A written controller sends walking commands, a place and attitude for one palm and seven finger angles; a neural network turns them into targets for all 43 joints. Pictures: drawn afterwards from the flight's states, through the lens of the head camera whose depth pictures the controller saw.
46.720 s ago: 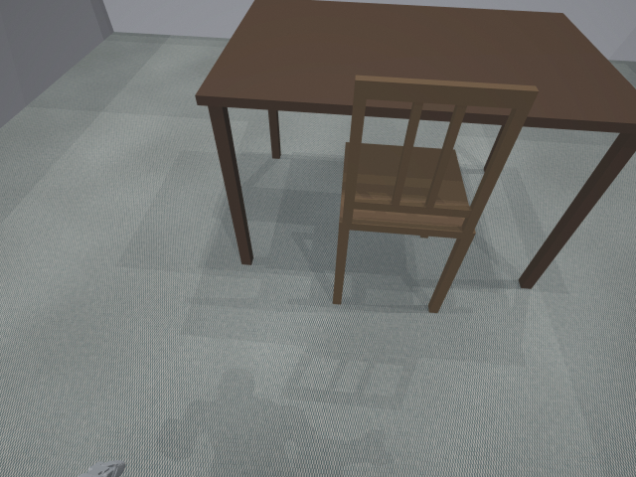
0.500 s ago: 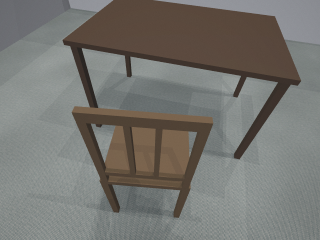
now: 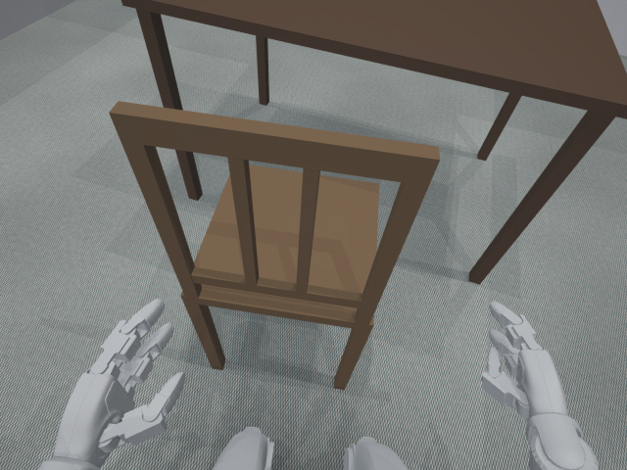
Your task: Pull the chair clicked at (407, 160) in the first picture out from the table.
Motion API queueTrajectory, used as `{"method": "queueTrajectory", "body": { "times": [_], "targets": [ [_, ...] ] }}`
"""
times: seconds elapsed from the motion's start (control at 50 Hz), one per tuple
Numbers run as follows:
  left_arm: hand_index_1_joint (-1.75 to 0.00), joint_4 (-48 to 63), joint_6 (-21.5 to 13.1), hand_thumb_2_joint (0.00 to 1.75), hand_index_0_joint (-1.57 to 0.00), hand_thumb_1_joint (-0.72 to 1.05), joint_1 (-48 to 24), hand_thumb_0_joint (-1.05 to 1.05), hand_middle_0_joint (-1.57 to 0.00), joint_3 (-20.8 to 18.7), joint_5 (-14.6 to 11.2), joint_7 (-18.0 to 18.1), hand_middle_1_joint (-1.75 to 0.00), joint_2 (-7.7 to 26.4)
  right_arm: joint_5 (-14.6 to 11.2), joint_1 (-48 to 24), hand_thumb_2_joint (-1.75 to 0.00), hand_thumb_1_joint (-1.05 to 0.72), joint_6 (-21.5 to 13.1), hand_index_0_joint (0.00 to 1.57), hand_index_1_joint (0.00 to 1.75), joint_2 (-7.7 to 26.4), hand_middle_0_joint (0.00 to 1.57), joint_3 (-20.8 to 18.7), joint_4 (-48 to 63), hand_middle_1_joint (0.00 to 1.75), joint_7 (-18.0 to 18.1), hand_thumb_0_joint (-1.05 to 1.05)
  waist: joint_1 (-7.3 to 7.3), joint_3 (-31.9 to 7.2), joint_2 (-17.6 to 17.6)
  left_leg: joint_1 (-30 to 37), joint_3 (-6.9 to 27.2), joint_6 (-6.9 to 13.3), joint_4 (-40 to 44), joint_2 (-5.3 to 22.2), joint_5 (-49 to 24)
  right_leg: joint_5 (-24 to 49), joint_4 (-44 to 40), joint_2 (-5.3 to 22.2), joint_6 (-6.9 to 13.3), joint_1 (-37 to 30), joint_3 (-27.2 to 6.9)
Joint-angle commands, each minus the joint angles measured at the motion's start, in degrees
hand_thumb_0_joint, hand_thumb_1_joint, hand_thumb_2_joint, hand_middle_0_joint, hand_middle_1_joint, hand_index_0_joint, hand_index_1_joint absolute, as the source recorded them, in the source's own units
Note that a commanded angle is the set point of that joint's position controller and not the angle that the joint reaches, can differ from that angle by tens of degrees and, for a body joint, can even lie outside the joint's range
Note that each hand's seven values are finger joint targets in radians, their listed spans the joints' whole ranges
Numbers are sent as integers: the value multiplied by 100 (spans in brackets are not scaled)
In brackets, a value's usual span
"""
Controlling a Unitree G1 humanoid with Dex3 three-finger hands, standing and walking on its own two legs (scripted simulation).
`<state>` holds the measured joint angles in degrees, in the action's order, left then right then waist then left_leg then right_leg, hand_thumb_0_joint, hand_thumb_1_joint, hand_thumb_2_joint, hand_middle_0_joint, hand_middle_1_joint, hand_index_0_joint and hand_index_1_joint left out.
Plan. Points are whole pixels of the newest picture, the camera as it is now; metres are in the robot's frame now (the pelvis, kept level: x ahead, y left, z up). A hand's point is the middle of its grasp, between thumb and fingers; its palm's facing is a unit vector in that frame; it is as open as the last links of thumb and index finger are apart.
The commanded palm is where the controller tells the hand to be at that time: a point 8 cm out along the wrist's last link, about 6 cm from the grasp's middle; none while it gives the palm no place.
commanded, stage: raise the hand toward the chair's back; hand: left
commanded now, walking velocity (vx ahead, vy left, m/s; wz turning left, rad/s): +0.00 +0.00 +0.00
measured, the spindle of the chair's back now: (246, 229) +0.45 +0.14 +0.01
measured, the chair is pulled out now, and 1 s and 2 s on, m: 0.40 0.40 0.40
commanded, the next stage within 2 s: aim the fingers beside a spindle in 1.66 s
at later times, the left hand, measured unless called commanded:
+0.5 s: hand (151, 365) +0.22 +0.20 +0.05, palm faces -0.05 -1.00 -0.05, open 13.8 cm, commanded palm +0.19 +0.25 +0.05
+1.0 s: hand (122, 347) +0.23 +0.23 +0.07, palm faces -0.05 -1.00 -0.05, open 16.8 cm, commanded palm +0.22 +0.28 +0.07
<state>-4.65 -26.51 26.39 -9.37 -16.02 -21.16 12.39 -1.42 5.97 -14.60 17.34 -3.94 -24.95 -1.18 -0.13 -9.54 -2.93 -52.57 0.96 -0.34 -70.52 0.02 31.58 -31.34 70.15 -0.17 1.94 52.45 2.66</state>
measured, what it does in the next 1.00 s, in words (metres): stands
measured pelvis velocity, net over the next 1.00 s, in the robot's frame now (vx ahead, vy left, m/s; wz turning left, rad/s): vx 0.01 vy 0.02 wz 0.01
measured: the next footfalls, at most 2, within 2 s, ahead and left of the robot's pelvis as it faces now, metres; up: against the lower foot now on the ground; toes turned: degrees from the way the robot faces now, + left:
none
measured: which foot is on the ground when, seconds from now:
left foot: down 0.00-1.00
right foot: down 0.00-1.00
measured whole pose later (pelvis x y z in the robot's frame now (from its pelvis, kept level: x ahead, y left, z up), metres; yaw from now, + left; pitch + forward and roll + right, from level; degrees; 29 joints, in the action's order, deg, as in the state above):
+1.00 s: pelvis +0.01 +0.02 +0.02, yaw +1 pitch +15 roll -4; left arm 0.0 -19.2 19.3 -11.9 -16.9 -19.8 16.5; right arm -1.7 10.8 -12.5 13.1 2.4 -29.4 2.2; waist 0.2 -8.5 1.7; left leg -51.9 3.1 1.3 -67.6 -0.2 30.3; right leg -28.7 63.2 -0.1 0.2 49.1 4.7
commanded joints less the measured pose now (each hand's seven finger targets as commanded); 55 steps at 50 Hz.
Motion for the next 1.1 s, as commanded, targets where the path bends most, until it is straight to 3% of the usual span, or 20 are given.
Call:
{"method": "queueTrajectory", "body": {
  "times": [0.0,0.06,0.1,0.14,0.18,0.2,0.26,0.28,0.38,0.44,0.46,0.54,0.62,0.74,0.96,1.02,1.08],
  "targets": [
    [-22,2966,-435,67,-15,36,-430,0,-15,-448,-170,330,-22,896,54,191,-90,-90,-191,20,30,355,20,-66,683,30,195,0,53,-1275,1020,676,76,213,703,-62,-1333,1015,-1286,-52,30,-742,-457],
    [-20,2642,-443,64,-14,29,-908,0,-14,-103,-62,90,-20,762,67,266,-90,-90,-286,20,30,393,20,19,339,30,308,0,420,-1029,785,481,164,268,383,11,-1449,1271,-1210,-94,-42,-362,-383],
    [-20,2071,-251,62,-13,25,-880,0,-13,-195,-119,-158,-20,810,2,228,-90,-90,-332,20,30,402,20,42,172,30,387,0,416,-830,532,196,193,243,380,10,-1146,879,-1343,-80,-58,-378,-388],
    [-19,1841,33,60,-13,20,-711,0,-13,-310,-187,-369,-19,894,-56,147,-90,-90,-360,20,30,399,20,49,146,30,451,0,286,-1045,519,136,177,244,426,0,-1080,706,-1435,-35,-74,-572,-445],
    [-18,1810,338,58,-13,15,-456,0,-13,-604,-282,-427,-18,1048,-81,81,-90,-90,-349,20,30,353,20,51,159,30,461,0,72,-1475,586,267,169,240,513,-34,-1357,986,-1438,10,-79,-1003,-469],
    [-18,1844,457,57,-12,13,-337,0,-12,-750,-347,-410,-18,1085,-85,36,-90,-90,-328,20,30,308,20,33,187,30,464,0,-10,-1688,434,324,170,238,561,-41,-1514,1199,-1437,32,-106,-1224,-467],
    [-17,1653,649,54,-12,6,-44,0,-12,-1147,-454,-193,-17,1159,-68,-80,-90,-90,-253,20,30,175,20,12,166,30,455,0,-163,-1739,115,201,199,198,645,-34,-1710,1585,-1437,58,-157,-1569,-474],
    [-16,1701,616,53,-11,4,-36,0,-11,-1044,-457,-132,-16,1004,-64,-22,-90,-90,-237,20,30,146,20,22,189,30,443,0,-144,-1699,39,187,188,191,694,-41,-1712,1591,-1425,62,-157,-1563,-434],
    [-15,1677,321,48,-10,-8,-278,0,-10,-773,-316,104,-15,911,-58,63,-90,-90,-281,20,30,200,20,33,169,30,410,0,-14,-1172,221,206,167,191,868,-38,-1365,911,-1530,48,-109,-1098,-351],
    [-14,1523,192,45,-10,-15,-331,0,-10,-743,-303,94,-14,955,-83,165,-90,-90,-303,20,30,276,20,12,171,30,444,0,59,-1005,96,165,134,200,907,-38,-1116,520,-1646,62,-108,-964,-380],
    [-13,1545,167,44,-9,-17,-381,0,-9,-751,-296,93,-13,1002,-84,140,-90,-90,-309,20,30,303,20,10,176,30,457,0,62,-1034,86,167,137,213,896,-26,-1113,504,-1649,55,-109,-971,-402],
    [-12,1802,53,40,-8,-27,-417,0,-8,-782,-302,149,-12,1082,-83,255,-90,-90,-330,20,30,366,20,3,192,30,463,0,9,-1209,575,553,151,203,1087,-33,-1254,763,-1545,29,-50,-975,-199],
    [-10,1899,56,36,-7,-36,-414,0,-7,-714,-245,283,-10,1052,-62,275,-90,-90,-289,20,30,382,20,10,203,30,430,0,29,-1289,781,917,196,181,1219,-30,-1565,1204,-1426,-7,-33,-959,1],
    [-8,1714,256,30,-6,-50,-620,0,-6,-616,-162,282,-8,1056,-57,286,-90,-90,-148,20,30,435,20,76,314,30,420,0,108,-976,721,966,259,161,1398,0,-1334,984,-1522,-34,-28,-813,114],
    [-8,1546,394,30,-6,-50,-1211,0,-6,-756,-205,114,-8,1254,-34,351,-90,-90,-69,20,30,490,20,203,321,30,430,0,151,-999,719,1151,376,122,1499,30,-1406,1003,-1567,-90,-6,-818,164],
    [-8,1593,433,30,-6,-50,-1361,0,-6,-702,-182,71,-8,1256,-45,378,-90,-90,-73,20,30,513,20,221,334,30,414,0,146,-1031,921,1303,441,75,1605,48,-1409,945,-1564,-81,-4,-764,202],
    [-8,1469,510,30,-6,-50,-1387,0,-6,-837,-218,67,-8,1344,-49,403,-90,-90,-65,20,30,537,20,221,329,30,425,0,129,-1093,778,1283,428,89,1636,38,-1448,985,-1614,-93,-10,-875,202]
  ]
}}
